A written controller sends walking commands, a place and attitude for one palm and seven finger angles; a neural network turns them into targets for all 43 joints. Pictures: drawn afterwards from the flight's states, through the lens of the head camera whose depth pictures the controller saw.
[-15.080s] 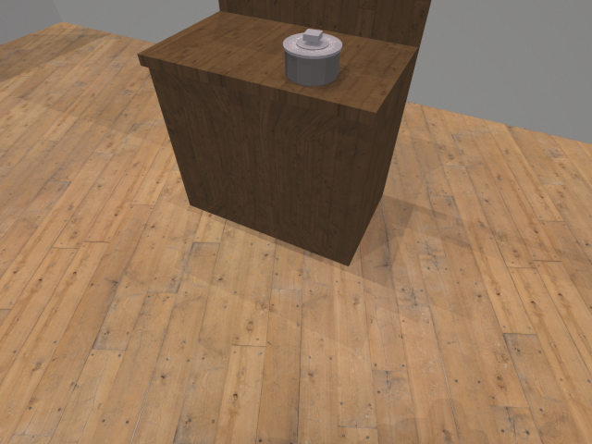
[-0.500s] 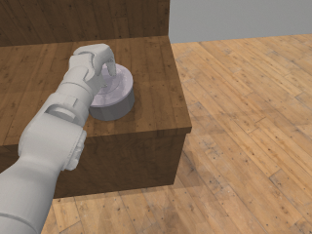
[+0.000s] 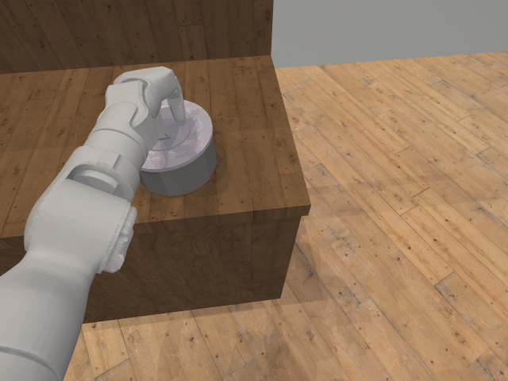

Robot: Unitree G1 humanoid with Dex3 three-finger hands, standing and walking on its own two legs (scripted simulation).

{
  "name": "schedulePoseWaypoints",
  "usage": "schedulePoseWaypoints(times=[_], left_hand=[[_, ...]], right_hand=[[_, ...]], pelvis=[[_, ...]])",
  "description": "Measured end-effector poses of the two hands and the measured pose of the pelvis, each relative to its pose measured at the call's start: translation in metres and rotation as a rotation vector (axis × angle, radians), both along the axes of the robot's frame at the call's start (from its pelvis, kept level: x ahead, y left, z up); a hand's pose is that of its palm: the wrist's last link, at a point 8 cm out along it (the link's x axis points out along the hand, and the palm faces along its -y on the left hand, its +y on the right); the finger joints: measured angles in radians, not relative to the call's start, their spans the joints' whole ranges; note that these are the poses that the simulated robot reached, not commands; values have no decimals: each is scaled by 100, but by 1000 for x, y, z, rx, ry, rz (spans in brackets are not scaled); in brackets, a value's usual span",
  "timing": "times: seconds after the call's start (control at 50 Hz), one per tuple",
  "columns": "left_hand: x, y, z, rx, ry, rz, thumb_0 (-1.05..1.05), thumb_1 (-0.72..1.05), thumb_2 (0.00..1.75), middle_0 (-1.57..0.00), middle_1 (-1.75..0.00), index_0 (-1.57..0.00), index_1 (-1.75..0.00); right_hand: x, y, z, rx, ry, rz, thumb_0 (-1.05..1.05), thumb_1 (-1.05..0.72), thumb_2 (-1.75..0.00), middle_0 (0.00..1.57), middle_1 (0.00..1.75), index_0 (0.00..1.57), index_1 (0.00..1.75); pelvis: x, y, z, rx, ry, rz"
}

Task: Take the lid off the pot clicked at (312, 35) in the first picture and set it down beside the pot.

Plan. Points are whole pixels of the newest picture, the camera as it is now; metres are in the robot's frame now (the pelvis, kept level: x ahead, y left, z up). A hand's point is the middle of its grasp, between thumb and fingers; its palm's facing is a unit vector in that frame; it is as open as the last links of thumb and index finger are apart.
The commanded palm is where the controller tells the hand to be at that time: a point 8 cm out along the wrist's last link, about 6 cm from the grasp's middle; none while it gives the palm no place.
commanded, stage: lift the lid straight up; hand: left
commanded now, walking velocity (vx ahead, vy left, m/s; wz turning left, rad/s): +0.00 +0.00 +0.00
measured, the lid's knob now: (160, 121) +0.54 +0.10 +0.10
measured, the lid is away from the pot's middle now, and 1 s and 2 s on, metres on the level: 0.00 0.01 0.01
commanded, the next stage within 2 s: move the lid sideways beside the pot in 1.78 s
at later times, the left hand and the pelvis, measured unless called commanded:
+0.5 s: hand (147, 102) +0.51 +0.10 +0.16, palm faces -0.38 -0.07 -0.92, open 6.8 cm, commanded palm +0.52 +0.10 +0.23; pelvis +0.00 +0.00 +0.00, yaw +1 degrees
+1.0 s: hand (138, 78) +0.50 +0.10 +0.20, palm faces -0.33 -0.05 -0.94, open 6.7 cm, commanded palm +0.51 +0.10 +0.27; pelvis +0.00 +0.00 +0.00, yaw +1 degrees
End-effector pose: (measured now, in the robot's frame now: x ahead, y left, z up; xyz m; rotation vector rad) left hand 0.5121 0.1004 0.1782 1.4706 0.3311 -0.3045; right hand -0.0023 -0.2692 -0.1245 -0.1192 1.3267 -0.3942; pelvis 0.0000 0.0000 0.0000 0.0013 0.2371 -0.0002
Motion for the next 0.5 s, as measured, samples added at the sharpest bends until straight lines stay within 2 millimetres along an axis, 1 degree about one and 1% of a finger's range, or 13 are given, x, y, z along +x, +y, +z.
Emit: schedulePoseWaypoints(times=[0.12, 0.18, 0.32, 0.5], left_hand=[[0, 1, 6, 0, -13, -1, -2, 23, 79, -53, -96, -73, -107], [0, 1, 11, 26, -21, 2, -2, 23, 79, -52, -96, -74, -108], [-1, 2, 24, 26, -17, 23, -1, 24, 79, -52, -96, -75, -108], [-3, 3, 39, 24, -20, 31, -1, 24, 79, -51, -95, -76, -108]], right_hand=[[0, 3, -1, 14, -5, 11, 0, -91, -90, 20, 30, 20, 30], [3, 4, -2, 24, -12, 17, 0, -91, -90, 20, 30, 20, 30], [13, 5, -5, 40, -31, 43, 0, -91, -90, 20, 30, 20, 30], [28, 0, -2, 28, -68, 61, 0, -91, -90, 20, 30, 20, 30]], pelvis=[[1, 0, 1, 1, -4, 3], [2, -1, 1, 1, -6, 6], [2, -2, 2, 4, -13, 14], [2, -3, 2, 5, -23, 15]])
